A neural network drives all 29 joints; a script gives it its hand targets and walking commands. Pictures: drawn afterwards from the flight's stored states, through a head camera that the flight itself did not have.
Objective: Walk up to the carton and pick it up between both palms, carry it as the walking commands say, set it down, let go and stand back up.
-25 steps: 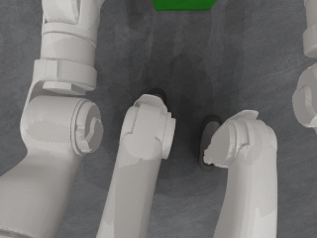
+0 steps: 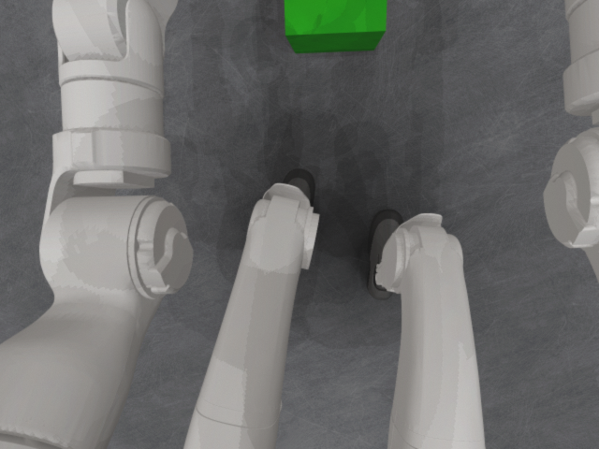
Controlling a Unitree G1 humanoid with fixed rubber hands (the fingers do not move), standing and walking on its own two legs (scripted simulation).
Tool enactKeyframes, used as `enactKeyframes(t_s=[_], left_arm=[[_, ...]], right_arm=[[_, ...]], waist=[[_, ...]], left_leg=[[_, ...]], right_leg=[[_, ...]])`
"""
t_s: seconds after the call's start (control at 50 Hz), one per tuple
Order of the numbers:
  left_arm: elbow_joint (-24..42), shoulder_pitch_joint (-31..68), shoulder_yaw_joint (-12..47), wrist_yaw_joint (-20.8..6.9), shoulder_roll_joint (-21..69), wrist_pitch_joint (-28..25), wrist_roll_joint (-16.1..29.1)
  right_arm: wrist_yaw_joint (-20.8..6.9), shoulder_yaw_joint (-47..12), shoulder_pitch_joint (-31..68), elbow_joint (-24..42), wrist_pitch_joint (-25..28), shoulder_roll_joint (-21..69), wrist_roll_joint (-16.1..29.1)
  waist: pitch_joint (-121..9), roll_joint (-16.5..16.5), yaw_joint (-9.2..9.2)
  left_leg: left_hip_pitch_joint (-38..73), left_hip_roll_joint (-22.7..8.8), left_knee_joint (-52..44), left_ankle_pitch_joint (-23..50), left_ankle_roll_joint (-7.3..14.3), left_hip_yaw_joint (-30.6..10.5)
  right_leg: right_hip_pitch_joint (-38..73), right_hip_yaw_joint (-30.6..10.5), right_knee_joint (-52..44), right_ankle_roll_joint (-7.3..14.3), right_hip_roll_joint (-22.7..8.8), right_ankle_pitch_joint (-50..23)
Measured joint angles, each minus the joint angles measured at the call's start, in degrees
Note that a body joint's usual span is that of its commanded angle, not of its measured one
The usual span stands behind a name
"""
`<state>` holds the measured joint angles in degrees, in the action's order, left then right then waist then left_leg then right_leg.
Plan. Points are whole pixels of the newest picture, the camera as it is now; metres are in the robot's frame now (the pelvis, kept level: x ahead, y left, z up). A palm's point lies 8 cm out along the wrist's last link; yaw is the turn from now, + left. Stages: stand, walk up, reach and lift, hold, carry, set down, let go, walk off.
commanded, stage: set down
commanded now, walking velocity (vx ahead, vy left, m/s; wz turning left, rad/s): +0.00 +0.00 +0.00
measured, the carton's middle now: out of the picture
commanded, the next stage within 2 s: let go in 0.28 s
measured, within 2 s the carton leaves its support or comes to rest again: neither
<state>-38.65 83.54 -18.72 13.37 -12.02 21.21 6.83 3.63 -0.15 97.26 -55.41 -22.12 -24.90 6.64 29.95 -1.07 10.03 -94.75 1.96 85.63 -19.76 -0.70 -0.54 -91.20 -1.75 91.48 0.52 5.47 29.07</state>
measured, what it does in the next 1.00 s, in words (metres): rises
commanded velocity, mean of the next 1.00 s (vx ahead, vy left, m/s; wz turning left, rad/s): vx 0.00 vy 0.00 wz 0.00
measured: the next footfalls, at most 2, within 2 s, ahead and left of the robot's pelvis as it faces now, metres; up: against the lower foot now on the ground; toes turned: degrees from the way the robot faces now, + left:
none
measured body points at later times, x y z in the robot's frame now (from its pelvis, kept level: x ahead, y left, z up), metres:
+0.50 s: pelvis +0.01 +0.00 +0.10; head +0.37 +0.05 +0.36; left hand +0.54 +0.23 -0.03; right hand +0.62 -0.06 -0.02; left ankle +0.16 +0.12 -0.53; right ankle +0.10 -0.10 -0.53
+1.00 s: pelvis +0.08 +0.03 +0.17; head +0.23 +0.04 +0.59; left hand +0.37 +0.25 +0.08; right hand +0.45 -0.12 +0.09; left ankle +0.16 +0.12 -0.53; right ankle +0.10 -0.10 -0.53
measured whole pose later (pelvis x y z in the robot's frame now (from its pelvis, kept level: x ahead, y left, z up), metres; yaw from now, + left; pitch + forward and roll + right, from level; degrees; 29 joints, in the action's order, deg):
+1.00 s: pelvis +0.08 +0.03 +0.17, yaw +0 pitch +17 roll -1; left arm -32.0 16.7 -4.0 -0.6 -8.4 7.9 -1.4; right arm 6.5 10.3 28.4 -40.7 -8.8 -4.4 -8.7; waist 3.6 0.2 5.8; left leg -47.8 2.7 43.2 -12.1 1.5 -1.4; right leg -43.1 -4.0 45.2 -0.7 3.1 18.9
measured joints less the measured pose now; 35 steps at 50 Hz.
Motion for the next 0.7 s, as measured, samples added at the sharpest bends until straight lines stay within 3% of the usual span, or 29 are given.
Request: enactKeyframes(t_s=[0.12, 0.22, 0.32, 0.48, 0.6, 0.7], left_arm=[[1.4, -1.3, 0.0, -0.9, 0.6, 0.7, -0.2], [1.9, -0.7, 0.4, -0.3, 1.9, 1.6, -1.8], [-0.8, -1.6, -0.9, -0.4, 2.1, 1.8, -3.9], [-1.8, -3.6, -1.1, -2.4, 3.9, -2.4, -7.3], [4.1, -18.5, 1.8, -4.9, 4.4, -5.0, -10.6], [14.5, -35.0, 8.1, -8.0, 0.8, -4.7, -7.7]], right_arm=[[0.4, 2.8, -1.5, 0.1, -0.5, 2.5, -2.4], [0.3, 5.1, -0.9, 0.4, -0.9, 1.6, -3.2], [-0.6, 6.7, -0.8, -3.9, -0.4, 2.2, -5.5], [-0.3, 9.2, -6.1, -2.2, 3.9, 4.9, -10.1], [3.1, 9.4, -20.8, 8.3, 4.7, 10.2, -13.1], [7.3, 8.5, -38.4, 22.6, 3.5, 14.0, -11.1]], waist=[[0.0, -1.2, -0.19], [0.0, -0.3, 0.45], [-0.1, 0.2, 0.46], [-0.1, -0.5, -0.93], [0.0, -0.7, -1.82], [0.1, 0.3, -2.47]], left_leg=[[5.5, 0.1, -6.2, 2.1, -0.5, -1.1], [9.2, 0.2, -10.9, 3.9, -0.6, -2.0], [14.2, 0.0, -17.3, 5.8, -0.5, -1.8], [19.6, -0.2, -24.9, 8.0, -0.2, -2.1], [25.6, -0.7, -28.1, 7.3, 0.4, -1.4], [33.4, -0.5, -31.3, 6.7, 1.2, -0.9]], right_leg=[[5.5, 0.6, -6.5, 0.5, -0.2, -2.3], [9.4, 1.1, -11.5, 0.6, -0.4, -4.2], [14.0, 0.4, -17.9, 0.4, -0.5, -6.4], [19.6, 0.2, -26.0, 0.2, -0.5, -9.0], [25.8, -0.8, -30.2, -0.4, -0.2, -9.1], [33.9, -1.5, -34.1, -0.8, -0.6, -8.9]])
